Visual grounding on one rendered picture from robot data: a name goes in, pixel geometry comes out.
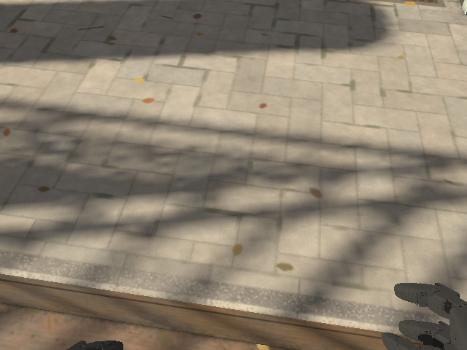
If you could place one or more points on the right robot hand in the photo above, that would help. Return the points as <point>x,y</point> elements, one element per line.
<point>441,300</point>

